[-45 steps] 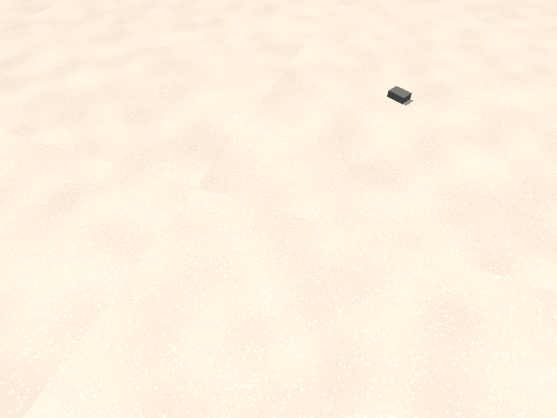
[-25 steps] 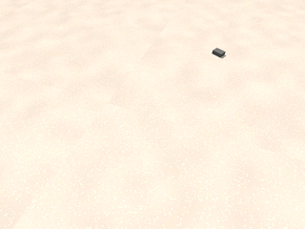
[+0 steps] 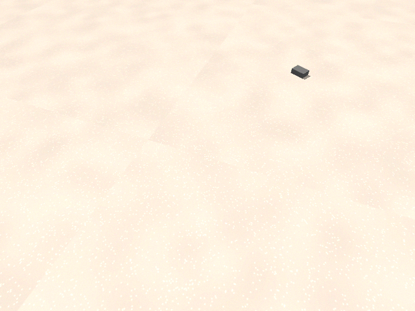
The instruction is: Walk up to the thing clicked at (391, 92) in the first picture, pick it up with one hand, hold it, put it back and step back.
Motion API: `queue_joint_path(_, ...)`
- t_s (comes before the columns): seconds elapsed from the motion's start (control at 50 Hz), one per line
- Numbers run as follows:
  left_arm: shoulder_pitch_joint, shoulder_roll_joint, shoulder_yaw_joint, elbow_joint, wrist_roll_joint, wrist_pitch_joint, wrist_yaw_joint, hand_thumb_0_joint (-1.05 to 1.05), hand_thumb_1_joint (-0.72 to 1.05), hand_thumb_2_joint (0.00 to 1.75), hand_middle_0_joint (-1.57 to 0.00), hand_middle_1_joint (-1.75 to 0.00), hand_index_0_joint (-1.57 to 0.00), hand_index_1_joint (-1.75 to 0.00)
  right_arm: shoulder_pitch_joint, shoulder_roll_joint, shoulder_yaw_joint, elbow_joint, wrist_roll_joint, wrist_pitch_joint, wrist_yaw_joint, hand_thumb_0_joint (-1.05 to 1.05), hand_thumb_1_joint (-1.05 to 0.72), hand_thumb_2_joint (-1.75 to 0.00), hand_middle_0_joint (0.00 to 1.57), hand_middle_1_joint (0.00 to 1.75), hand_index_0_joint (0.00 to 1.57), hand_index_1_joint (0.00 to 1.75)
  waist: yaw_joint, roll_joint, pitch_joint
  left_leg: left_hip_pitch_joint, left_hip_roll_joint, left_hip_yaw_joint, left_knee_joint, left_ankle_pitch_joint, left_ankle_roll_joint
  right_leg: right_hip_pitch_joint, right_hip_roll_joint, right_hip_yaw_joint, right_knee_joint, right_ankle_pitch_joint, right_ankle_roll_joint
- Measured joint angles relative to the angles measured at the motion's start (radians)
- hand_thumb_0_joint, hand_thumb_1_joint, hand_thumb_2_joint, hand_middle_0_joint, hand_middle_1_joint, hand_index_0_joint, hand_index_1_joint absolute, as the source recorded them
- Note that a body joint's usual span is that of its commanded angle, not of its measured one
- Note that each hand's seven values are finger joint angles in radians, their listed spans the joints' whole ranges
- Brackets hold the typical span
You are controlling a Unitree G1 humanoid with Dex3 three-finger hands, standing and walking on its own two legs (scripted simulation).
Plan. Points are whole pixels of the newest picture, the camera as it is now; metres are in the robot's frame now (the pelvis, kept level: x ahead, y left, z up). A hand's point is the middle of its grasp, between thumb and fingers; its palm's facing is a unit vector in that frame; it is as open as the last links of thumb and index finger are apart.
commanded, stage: stand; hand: left
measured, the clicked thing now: (299, 71) +2.08 -0.69 -0.76
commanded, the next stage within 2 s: walk up in 0.22 s
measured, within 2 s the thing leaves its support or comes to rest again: neither
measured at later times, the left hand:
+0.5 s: hand (114, 289) +0.19 +0.23 -0.13, palm faces -0.22 -0.90 -0.38, open 7.4 cm
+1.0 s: hand (183, 199) +0.44 +0.11 -0.17, palm faces -0.43 -0.82 -0.36, open 7.4 cm
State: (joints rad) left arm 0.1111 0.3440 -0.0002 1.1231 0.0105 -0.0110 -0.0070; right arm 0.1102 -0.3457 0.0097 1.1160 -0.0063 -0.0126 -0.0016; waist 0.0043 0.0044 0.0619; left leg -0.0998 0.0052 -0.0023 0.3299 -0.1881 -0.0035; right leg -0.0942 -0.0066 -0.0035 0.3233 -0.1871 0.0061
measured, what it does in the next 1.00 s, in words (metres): walks ahead, turning right: right foot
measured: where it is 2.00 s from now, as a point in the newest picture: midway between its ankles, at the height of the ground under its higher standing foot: (274, 201)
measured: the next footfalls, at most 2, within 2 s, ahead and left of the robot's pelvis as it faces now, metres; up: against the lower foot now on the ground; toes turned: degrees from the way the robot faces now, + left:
right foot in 0.58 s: +0.16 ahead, -0.25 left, +0.00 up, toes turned -23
left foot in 1.02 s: +0.52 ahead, -0.08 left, +0.00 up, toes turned -22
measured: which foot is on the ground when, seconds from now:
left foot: down 0.00-0.58, up 0.60-1.00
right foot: down 0.00-0.26, up 0.28-0.56, down 0.58-1.00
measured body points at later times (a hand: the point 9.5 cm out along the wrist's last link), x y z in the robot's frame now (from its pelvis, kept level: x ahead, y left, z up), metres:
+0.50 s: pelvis +0.05 -0.05 -0.01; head +0.04 -0.07 +0.44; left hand +0.20 +0.27 -0.10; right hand +0.05 -0.40 -0.13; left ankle +0.00 +0.12 -0.75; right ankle +0.11 -0.22 -0.72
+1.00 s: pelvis +0.30 -0.13 -0.03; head +0.31 -0.14 +0.42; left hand +0.46 +0.15 -0.14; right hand +0.26 -0.48 -0.12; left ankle +0.48 -0.07 -0.74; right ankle +0.12 -0.23 -0.75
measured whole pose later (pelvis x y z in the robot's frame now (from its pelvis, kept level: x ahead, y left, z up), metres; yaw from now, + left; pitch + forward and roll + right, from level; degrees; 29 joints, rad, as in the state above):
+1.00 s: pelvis +0.30 -0.13 -0.03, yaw -27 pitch -1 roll -3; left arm 0.37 0.42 0.05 0.92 0.01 -0.08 -0.06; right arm 0.19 -0.45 -0.07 0.86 -0.03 -0.04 0.12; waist 0.03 0.04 0.03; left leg -0.49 0.13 0.03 0.59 -0.14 -0.01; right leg -0.02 0.01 0.07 0.48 -0.44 0.02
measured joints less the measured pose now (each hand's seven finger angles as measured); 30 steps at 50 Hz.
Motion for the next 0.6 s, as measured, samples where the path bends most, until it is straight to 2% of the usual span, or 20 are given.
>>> queue_joint_path(0.22,0.003,0.001,0.0,-0.001,0.0,-0.002,0.0,0.0,0.91,0.9,-0.2,-0.3,-0.21,-0.3,0.0,-0.001,0.001,-0.002,0.001,0.001,0.001,0.01,-0.91,-0.9,0.2,0.3,0.2,0.3,-0.001,0.0,-0.001,0.002,0.002,-0.001,0.0,-0.002,-0.001,0.005,0.002,-0.001,-0.006,0.002,0.0)
queue_joint_path(0.26,0.033,0.006,0.032,-0.038,0.014,0.009,-0.032,0.01,0.91,0.9,-0.2,-0.3,-0.21,-0.3,0.011,-0.002,-0.027,-0.038,-0.015,-0.01,0.024,0.01,-0.91,-0.9,0.2,0.3,0.2,0.3,0.018,-0.008,-0.013,-0.021,0.005,0.038,0.05,-0.084,0.018,-0.045,0.005,0.036,0.069,-0.059,-0.01)
queue_joint_path(0.28,0.051,0.011,0.045,-0.051,0.019,0.017,-0.048,0.01,0.9,0.9,-0.2,-0.3,-0.21,-0.3,0.017,-0.006,-0.041,-0.064,-0.018,-0.022,0.034,0.01,-0.91,-0.9,0.2,0.3,0.2,0.3,0.023,-0.011,-0.023,-0.028,0.007,0.064,0.064,-0.11,0.027,-0.092,0.003,0.045,0.146,-0.123,-0.016)
queue_joint_path(0.3,0.063,0.015,0.056,-0.055,0.026,0.027,-0.06,0.01,0.9,0.9,-0.2,-0.3,-0.21,-0.3,0.023,-0.014,-0.053,-0.093,-0.019,-0.036,0.039,0.01,-0.91,-0.9,0.2,0.3,0.2,0.3,0.02,-0.006,-0.032,-0.033,0.016,0.088,0.065,-0.096,0.031,-0.155,-0.001,0.033,0.252,-0.167,-0.017)
queue_joint_path(0.34,0.07,0.033,0.066,-0.057,0.032,0.04,-0.081,0.01,0.9,0.9,-0.2,-0.3,-0.21,-0.3,0.037,-0.027,-0.071,-0.14,-0.019,-0.058,0.041,0.01,-0.91,-0.9,0.2,0.3,0.2,0.3,0.0,0.003,-0.035,-0.029,0.035,0.117,0.056,-0.058,0.024,-0.269,-0.018,0.005,0.44,-0.195,-0.02)
queue_joint_path(0.38,0.078,0.057,0.075,-0.074,0.028,0.041,-0.101,0.01,0.91,0.9,-0.2,-0.3,-0.21,-0.3,0.059,-0.04,-0.082,-0.162,-0.025,-0.066,0.042,0.01,-0.9,-0.9,0.21,0.3,0.2,0.3,-0.009,0.002,-0.039,0.003,0.049,0.145,0.038,-0.072,0.009,-0.344,-0.049,-0.005,0.529,-0.195,-0.016)
queue_joint_path(0.42,0.085,0.075,0.085,-0.093,0.024,0.039,-0.121,0.01,0.91,0.9,-0.2,-0.3,-0.21,-0.3,0.082,-0.063,-0.091,-0.166,-0.031,-0.063,0.047,0.01,-0.9,-0.9,0.21,0.3,0.2,0.3,-0.012,0.011,-0.046,0.047,0.069,0.169,0.018,-0.087,0.0,-0.381,-0.083,-0.02,0.537,-0.168,0.001)
queue_joint_path(0.48,0.084,0.097,0.098,-0.122,0.02,0.032,-0.139,0.01,0.91,0.9,-0.2,-0.3,-0.21,-0.3,0.105,-0.104,-0.104,-0.166,-0.039,-0.054,0.056,0.01,-0.9,-0.9,0.2,0.3,0.2,0.3,-0.014,0.026,-0.05,0.101,0.098,0.206,0.029,-0.13,-0.021,-0.39,-0.126,-0.035,0.465,-0.102,0.013)
queue_joint_path(0.54,0.081,0.122,0.108,-0.146,0.021,0.018,-0.14,0.01,0.91,0.9,-0.2,-0.3,-0.21,-0.3,0.116,-0.135,-0.114,-0.166,-0.04,-0.042,0.062,0.01,-0.9,-0.9,0.2,0.3,0.2,0.3,-0.018,0.033,-0.055,0.124,0.136,0.235,0.116,-0.22,-0.033,-0.356,-0.139,-0.062,0.393,-0.069,0.005)
queue_joint_path(0.56,0.083,0.133,0.111,-0.156,0.022,0.009,-0.136,0.01,0.91,0.9,-0.2,-0.3,-0.21,-0.3,0.122,-0.142,-0.115,-0.167,-0.038,-0.038,0.062,0.01,-0.9,-0.9,0.2,0.3,0.2,0.3,-0.017,0.033,-0.063,0.117,0.154,0.239,0.175,-0.265,-0.027,-0.332,-0.131,-0.074,0.368,-0.066,-0.001)
queue_joint_path(0.58,0.081,0.141,0.117,-0.167,0.022,-0.005,-0.128,0.01,0.91,0.9,-0.2,-0.3,-0.21,-0.3,0.125,-0.148,-0.115,-0.167,-0.038,-0.032,0.062,0.01,-0.9,-0.9,0.2,0.3,0.2,0.3,-0.012,0.039,-0.066,0.084,0.182,0.224,0.278,-0.311,-0.006,-0.321,-0.112,-0.08,0.369,-0.062,-0.007)
queue_joint_path(0.6,0.075,0.137,0.124,-0.18,0.022,-0.02,-0.114,0.01,0.91,0.9,-0.2,-0.3,-0.21,-0.3,0.119,-0.156,-0.115,-0.165,-0.034,-0.023,0.06,0.01,-0.9,-0.9,0.2,0.3,0.2,0.3,-0.003,0.057,-0.057,0.025,0.202,0.17,0.435,-0.33,0.011,-0.332,-0.087,-0.088,0.421,-0.09,-0.01)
